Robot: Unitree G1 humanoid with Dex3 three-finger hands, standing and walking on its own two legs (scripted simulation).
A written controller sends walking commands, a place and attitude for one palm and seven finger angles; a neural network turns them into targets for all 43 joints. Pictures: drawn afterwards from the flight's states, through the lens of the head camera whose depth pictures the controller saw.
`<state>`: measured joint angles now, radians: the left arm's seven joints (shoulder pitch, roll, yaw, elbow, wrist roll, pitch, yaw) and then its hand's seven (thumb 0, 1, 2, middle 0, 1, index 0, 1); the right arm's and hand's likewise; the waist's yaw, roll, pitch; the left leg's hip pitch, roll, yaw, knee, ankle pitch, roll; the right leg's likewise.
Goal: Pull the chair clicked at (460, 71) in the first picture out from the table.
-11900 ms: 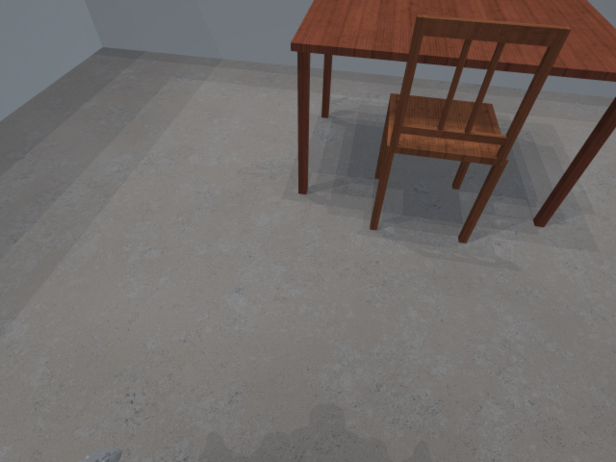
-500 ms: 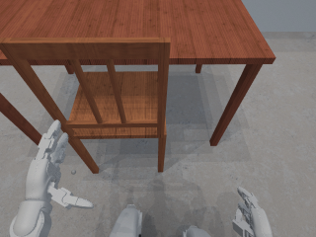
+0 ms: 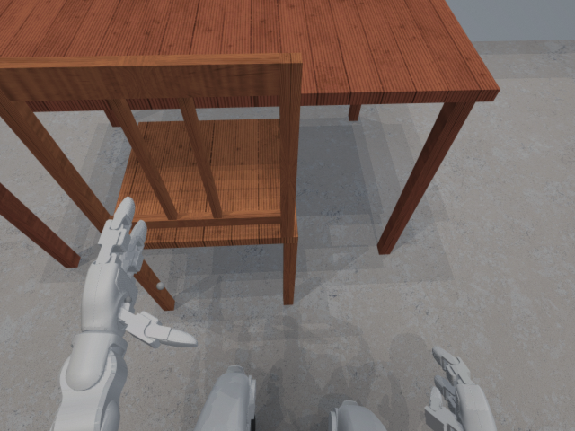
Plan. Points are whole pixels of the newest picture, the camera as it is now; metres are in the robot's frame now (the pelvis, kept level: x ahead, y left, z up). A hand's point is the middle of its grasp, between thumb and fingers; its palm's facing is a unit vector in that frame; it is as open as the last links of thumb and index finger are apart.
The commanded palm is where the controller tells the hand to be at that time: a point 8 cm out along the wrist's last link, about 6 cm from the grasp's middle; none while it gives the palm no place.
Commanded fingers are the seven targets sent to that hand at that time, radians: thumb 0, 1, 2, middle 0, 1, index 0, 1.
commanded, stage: aim the fingers beside a spindle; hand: left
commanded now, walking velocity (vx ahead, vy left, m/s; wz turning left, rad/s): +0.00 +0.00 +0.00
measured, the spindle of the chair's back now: (149, 168) +0.50 +0.27 +0.02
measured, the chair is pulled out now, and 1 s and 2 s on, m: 0.00 0.00 0.00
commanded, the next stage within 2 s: push the fingers through the gap in 1.50 s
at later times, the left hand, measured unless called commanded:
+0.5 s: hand (193, 256) +0.34 +0.16 +0.02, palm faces +0.08 -1.00 -0.04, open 17.0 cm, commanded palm +0.32 +0.21 +0.02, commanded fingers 0.00 -0.50 0.30 -0.06 -0.08 -0.06 -0.08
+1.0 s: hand (219, 241) +0.38 +0.13 +0.01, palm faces +0.09 -1.00 -0.04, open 17.0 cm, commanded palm +0.34 +0.18 +0.01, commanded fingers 0.00 -0.50 0.30 -0.06 -0.08 -0.06 -0.08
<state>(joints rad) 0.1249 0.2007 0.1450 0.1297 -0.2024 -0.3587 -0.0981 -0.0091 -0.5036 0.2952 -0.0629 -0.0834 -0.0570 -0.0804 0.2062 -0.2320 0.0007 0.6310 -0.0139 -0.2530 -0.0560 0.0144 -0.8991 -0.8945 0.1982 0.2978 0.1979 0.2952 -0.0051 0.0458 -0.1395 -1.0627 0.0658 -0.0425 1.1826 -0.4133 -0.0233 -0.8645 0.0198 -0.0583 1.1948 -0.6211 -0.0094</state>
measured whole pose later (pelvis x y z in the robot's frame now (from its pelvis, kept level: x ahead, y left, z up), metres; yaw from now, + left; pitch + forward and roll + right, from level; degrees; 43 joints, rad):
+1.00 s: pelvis +0.00 +0.00 -0.02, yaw -1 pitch +22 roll -2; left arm -0.26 0.14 0.12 0.52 -0.09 -0.46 0.05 -0.01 -0.50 0.30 -0.06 -0.08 -0.06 -0.08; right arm 0.21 -0.22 -0.02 0.67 -0.04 -0.11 -0.01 0.01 -0.90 -0.89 0.20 0.30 0.20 0.29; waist -0.04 0.04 -0.17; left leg -1.21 0.08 -0.02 1.26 -0.44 -0.03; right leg -1.03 0.03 -0.03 1.31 -0.66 -0.01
